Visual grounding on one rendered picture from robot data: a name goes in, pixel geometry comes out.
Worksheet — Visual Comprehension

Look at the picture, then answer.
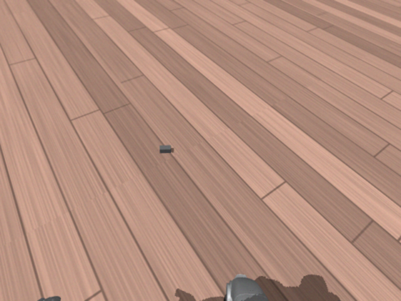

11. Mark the small box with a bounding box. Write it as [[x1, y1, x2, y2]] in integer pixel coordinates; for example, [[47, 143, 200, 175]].
[[160, 145, 171, 153]]

